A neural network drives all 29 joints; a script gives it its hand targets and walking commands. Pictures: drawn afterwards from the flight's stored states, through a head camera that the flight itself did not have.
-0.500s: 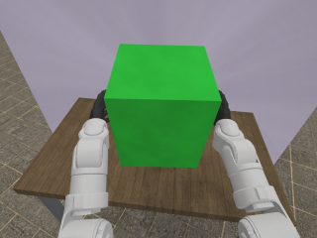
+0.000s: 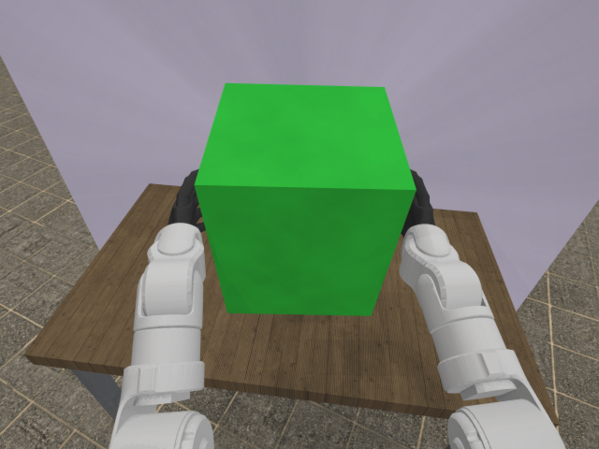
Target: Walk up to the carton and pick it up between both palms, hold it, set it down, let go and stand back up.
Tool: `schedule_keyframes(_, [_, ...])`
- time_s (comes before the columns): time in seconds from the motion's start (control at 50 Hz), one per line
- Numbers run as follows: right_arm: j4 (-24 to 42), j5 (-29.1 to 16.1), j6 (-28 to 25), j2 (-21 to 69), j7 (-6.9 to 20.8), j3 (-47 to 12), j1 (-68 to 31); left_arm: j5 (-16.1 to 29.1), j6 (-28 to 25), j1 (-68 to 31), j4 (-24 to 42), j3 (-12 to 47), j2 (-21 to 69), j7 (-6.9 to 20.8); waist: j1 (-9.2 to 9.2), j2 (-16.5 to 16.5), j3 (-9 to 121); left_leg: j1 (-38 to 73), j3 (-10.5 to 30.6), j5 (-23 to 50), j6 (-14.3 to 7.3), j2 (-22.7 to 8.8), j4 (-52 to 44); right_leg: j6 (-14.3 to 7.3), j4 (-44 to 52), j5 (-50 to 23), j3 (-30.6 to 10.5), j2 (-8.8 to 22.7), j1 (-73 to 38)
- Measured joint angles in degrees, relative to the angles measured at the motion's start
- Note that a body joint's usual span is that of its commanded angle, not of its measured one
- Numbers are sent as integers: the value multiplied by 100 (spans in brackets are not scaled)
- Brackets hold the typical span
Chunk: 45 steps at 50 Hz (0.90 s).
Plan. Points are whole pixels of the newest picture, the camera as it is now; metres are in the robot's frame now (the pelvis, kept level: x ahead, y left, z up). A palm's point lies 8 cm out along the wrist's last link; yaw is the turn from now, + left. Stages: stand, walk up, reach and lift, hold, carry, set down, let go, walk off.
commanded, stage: hold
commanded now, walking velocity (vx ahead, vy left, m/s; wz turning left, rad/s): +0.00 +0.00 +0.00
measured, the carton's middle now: (302, 205) +0.40 +0.00 +0.16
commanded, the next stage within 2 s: none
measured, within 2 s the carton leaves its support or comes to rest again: neither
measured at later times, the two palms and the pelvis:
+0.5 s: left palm (182, 226) +0.35 +0.15 +0.17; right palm (413, 222) +0.36 -0.14 +0.16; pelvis +0.00 +0.00 +0.00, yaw +0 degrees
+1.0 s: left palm (183, 225) +0.36 +0.15 +0.16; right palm (413, 221) +0.36 -0.15 +0.16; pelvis +0.01 +0.00 +0.00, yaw +0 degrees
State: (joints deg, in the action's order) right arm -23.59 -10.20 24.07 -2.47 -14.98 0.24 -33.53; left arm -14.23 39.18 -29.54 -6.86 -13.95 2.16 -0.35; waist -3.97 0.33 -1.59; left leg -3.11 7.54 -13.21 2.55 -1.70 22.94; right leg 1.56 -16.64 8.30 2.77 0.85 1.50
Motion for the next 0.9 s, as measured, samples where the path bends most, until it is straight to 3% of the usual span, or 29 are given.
schedule_keyframes(0.56, [-279,-34,-97,-16,32,34,-166,20,-23,-95,-158,-8,-44,-44,23,-9,30,-65,-22,-16,-6,-5,77,5,-31,-1,-8,-7,37])
schedule_keyframes(0.9, [-27,-28,-33,-39,-34,-69,-66,71,-22,8,22,32,-56,-49,7,6,40,-34,-22,-25,-10,-2,19,5,1,32,5,0,7])
